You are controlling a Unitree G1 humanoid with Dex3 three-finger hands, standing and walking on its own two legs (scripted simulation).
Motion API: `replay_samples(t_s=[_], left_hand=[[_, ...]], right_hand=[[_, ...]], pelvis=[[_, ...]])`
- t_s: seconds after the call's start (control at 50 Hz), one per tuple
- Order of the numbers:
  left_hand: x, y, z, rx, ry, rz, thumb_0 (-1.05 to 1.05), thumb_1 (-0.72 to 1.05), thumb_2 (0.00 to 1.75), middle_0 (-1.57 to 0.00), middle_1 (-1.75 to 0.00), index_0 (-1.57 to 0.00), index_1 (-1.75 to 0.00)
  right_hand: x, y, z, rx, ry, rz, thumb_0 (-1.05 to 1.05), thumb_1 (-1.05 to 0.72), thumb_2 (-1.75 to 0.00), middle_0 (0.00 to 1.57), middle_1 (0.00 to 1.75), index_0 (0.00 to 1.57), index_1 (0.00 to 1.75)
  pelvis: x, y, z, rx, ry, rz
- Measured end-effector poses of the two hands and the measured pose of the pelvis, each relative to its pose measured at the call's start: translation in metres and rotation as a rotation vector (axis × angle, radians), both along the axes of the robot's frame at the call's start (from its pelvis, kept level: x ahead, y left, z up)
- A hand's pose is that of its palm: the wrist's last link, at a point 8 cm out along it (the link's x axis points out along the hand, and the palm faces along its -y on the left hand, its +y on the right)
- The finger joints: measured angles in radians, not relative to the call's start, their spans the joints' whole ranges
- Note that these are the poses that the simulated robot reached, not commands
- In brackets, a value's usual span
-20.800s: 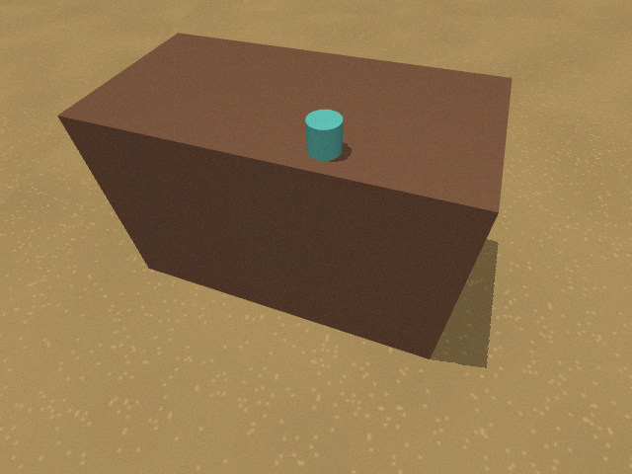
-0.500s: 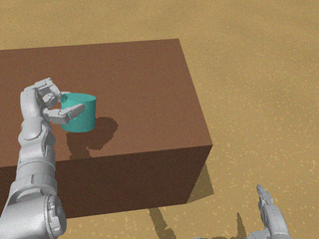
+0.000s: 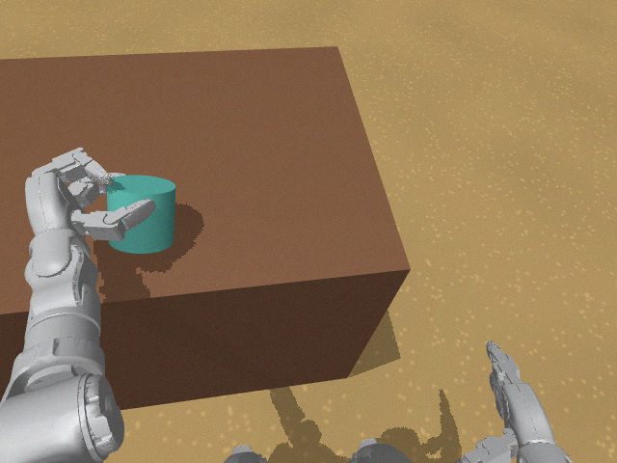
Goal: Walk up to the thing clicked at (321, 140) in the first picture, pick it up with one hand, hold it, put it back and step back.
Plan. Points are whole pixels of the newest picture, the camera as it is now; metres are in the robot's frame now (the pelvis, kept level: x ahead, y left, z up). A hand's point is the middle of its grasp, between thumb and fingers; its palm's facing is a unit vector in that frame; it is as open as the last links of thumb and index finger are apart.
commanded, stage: lower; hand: left
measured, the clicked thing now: (142, 213) +0.46 +0.21 +0.03
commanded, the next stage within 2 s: loosen in 0.20 s
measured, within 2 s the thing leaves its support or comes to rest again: rests again in 1.14 s
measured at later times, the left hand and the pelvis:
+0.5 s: hand (105, 189) +0.47 +0.24 +0.08, palm faces +0.26 -0.96 +0.03, open 8.2 cm; pelvis -0.01 +0.00 -0.02, yaw +0 degrees
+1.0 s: hand (103, 196) +0.47 +0.25 +0.06, palm faces +0.27 -0.96 +0.00, open 16.8 cm; pelvis +0.00 +0.00 -0.02, yaw +0 degrees
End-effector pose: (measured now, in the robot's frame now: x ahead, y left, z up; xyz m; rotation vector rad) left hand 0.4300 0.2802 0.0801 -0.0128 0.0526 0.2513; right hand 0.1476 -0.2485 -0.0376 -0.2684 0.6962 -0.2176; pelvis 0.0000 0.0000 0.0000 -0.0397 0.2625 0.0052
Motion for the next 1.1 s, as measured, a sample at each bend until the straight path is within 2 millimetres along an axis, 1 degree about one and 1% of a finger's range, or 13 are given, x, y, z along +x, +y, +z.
replay_samples(t_s=[0.12, 0.24, 0.36, 0.42, 0.48, 0.54, 0.6, 0.7, 0.8, 0.92, 1.0, 1.06, 1.1], left_hand=[[0.005, 0.004, -0.001, 0.008, -0.015, 0.001, 0.02, -0.43, 0.87, -0.65, -1.05, -1.24, -1.34], [0.007, 0.004, -0.003, 0.000, -0.034, -0.001, 0.02, -0.47, 0.87, -0.68, -1.08, -1.25, -1.35], [0.009, 0.004, -0.003, 0.003, -0.055, 0.002, 0.02, -0.50, 0.85, -0.70, -1.11, -1.27, -1.36], [0.009, 0.004, -0.003, 0.003, -0.064, 0.008, 0.02, -0.50, 0.82, -0.73, -1.09, -1.27, -1.31], [0.009, 0.004, -0.004, -0.001, -0.067, 0.015, 0.02, -0.48, 0.75, -0.77, -1.04, -1.23, -1.21], [0.009, 0.003, -0.005, -0.005, -0.065, 0.012, 0.01, -0.46, 0.67, -0.80, -0.97, -1.15, -1.08], [0.010, 0.001, -0.008, -0.005, -0.055, 0.007, 0.01, -0.48, 0.57, -0.78, -0.86, -1.02, -0.93], [0.012, 0.000, -0.012, 0.001, -0.038, 0.010, 0.01, -0.55, 0.39, -0.67, -0.64, -0.77, -0.67], [0.011, 0.003, -0.014, 0.007, -0.035, 0.020, 0.01, -0.60, 0.26, -0.52, -0.45, -0.57, -0.46], [0.010, 0.008, -0.016, 0.003, -0.027, 0.020, 0.01, -0.61, 0.15, -0.35, -0.27, -0.36, -0.28], [0.009, 0.013, -0.016, 0.015, -0.014, 0.026, 0.02, -0.60, 0.11, -0.23, -0.18, -0.24, -0.18], [0.010, 0.018, -0.008, 0.019, -0.024, 0.036, 0.01, -0.59, 0.10, -0.16, -0.14, -0.17, -0.14], [0.011, 0.024, 0.004, 0.019, -0.049, 0.047, 0.00, -0.58, 0.09, -0.13, -0.12, -0.14, -0.11]], right_hand=[[0.002, -0.002, 0.006, -0.025, -0.024, -0.001, -0.01, 0.50, -0.06, 0.05, 0.05, 0.05, 0.05], [-0.002, 0.002, 0.000, -0.014, -0.009, 0.005, -0.01, 0.50, -0.06, 0.05, 0.05, 0.05, 0.05], [-0.009, 0.005, -0.007, 0.000, 0.004, 0.015, -0.01, 0.50, -0.06, 0.05, 0.05, 0.05, 0.05], [-0.014, 0.004, -0.006, -0.004, 0.005, 0.013, -0.01, 0.50, -0.05, 0.05, 0.05, 0.05, 0.05], [-0.019, 0.001, -0.004, -0.016, 0.003, 0.011, -0.01, 0.50, -0.05, 0.05, 0.05, 0.05, 0.05], [-0.023, -0.003, -0.003, -0.026, 0.008, 0.007, -0.01, 0.50, -0.05, 0.05, 0.05, 0.05, 0.05], [-0.024, -0.004, -0.003, -0.030, 0.011, 0.005, -0.01, 0.50, -0.05, 0.05, 0.05, 0.05, 0.05], [-0.022, -0.004, -0.005, -0.026, 0.008, 0.002, -0.01, 0.50, -0.05, 0.05, 0.05, 0.05, 0.05], [-0.018, -0.004, -0.005, -0.023, 0.006, -0.001, -0.01, 0.50, -0.05, 0.05, 0.05, 0.05, 0.05], [-0.010, -0.005, -0.003, -0.027, 0.007, 0.004, -0.01, 0.50, -0.05, 0.06, 0.05, 0.05, 0.05], [-0.001, -0.005, 0.006, -0.038, -0.017, 0.014, -0.01, 0.51, -0.05, 0.06, 0.05, 0.05, 0.05], [0.003, -0.006, 0.012, -0.045, -0.030, 0.011, -0.01, 0.51, -0.05, 0.06, 0.05, 0.05, 0.05], [0.004, -0.008, 0.015, -0.049, -0.030, 0.002, -0.01, 0.52, -0.05, 0.06, 0.05, 0.05, 0.05]], pelvis=[[0.001, 0.002, -0.004, -0.007, 0.012, 0.002], [-0.001, 0.004, -0.009, -0.010, 0.025, 0.001], [-0.008, 0.005, -0.015, -0.011, 0.041, -0.001], [-0.011, 0.005, -0.017, -0.010, 0.044, -0.003], [-0.013, 0.004, -0.018, -0.009, 0.047, -0.004], [-0.015, 0.003, -0.019, -0.008, 0.050, -0.004], [-0.015, 0.002, -0.020, -0.008, 0.053, -0.004], [-0.015, 0.001, -0.022, -0.008, 0.058, -0.005], [-0.012, 0.000, -0.022, -0.006, 0.060, -0.006], [-0.006, -0.001, -0.021, -0.005, 0.061, -0.003], [-0.002, -0.001, -0.019, -0.005, 0.055, -0.002], [0.002, 0.000, -0.016, -0.006, 0.047, -0.002], [0.004, 0.000, -0.014, -0.006, 0.038, -0.002]])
